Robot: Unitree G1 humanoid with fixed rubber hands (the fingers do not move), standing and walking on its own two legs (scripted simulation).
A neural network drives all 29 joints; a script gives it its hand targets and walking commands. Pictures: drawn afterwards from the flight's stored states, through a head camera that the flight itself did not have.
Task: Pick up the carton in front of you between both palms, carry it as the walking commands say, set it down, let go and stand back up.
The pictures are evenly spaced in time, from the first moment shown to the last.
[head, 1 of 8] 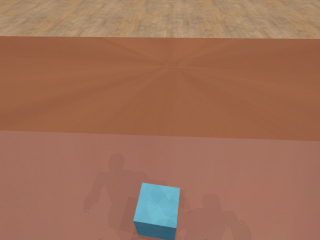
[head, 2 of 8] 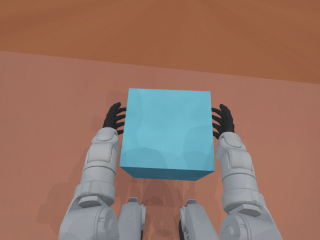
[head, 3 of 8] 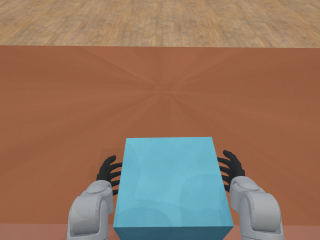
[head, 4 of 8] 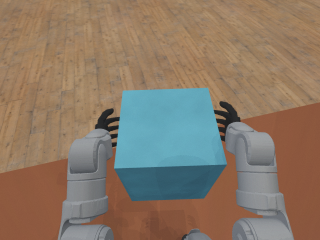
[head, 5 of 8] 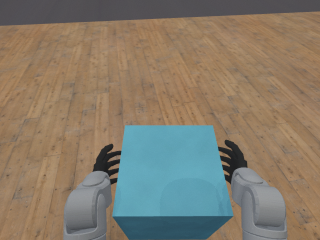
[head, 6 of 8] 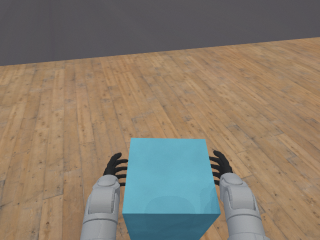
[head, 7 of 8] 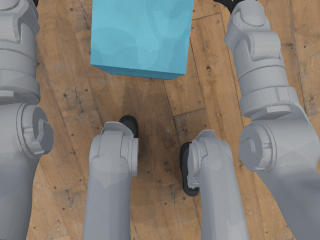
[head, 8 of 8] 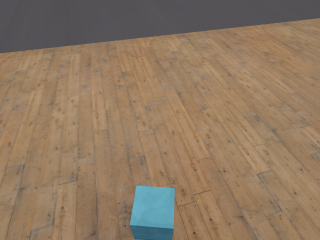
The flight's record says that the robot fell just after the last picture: no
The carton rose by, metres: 0.67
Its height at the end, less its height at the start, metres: -0.41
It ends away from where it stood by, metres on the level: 6.43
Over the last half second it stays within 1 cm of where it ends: yes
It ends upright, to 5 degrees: yes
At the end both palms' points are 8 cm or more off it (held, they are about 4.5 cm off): yes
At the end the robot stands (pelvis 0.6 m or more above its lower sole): yes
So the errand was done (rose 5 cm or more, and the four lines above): yes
